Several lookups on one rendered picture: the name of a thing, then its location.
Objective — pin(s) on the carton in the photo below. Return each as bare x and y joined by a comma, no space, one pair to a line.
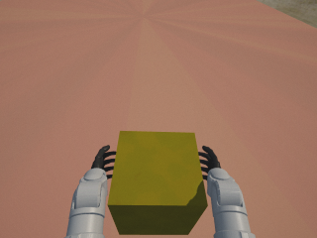
157,186

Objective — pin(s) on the robot right hand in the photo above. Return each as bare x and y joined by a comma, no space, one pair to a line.
212,162

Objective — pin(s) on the robot left hand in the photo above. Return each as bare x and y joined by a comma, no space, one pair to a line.
100,161

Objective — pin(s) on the left robot forearm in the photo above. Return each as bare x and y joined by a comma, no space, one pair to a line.
87,211

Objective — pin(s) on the right robot forearm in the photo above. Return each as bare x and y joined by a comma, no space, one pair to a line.
228,206

